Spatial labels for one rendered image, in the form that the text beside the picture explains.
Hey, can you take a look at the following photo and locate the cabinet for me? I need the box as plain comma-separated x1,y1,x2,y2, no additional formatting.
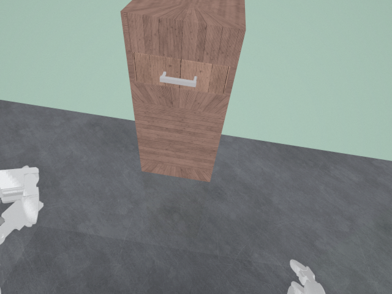
121,0,246,182

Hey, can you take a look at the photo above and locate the left robot hand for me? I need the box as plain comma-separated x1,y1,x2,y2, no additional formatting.
0,165,43,245

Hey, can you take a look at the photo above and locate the handle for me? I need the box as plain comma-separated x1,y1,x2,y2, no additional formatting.
160,72,197,87

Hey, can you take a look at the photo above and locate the right robot hand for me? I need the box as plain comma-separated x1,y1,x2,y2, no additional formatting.
287,259,325,294

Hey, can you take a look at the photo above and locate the drawer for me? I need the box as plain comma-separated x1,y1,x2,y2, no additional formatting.
132,52,230,95

